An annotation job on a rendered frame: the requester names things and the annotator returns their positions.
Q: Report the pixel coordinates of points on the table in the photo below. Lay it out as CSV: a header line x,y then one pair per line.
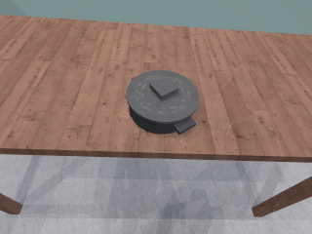
x,y
63,92

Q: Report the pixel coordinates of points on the knob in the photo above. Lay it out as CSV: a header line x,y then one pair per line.
x,y
163,88

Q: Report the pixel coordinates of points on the lid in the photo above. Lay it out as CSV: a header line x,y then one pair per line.
x,y
169,110

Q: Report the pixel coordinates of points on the pot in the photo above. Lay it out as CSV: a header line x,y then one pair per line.
x,y
163,129

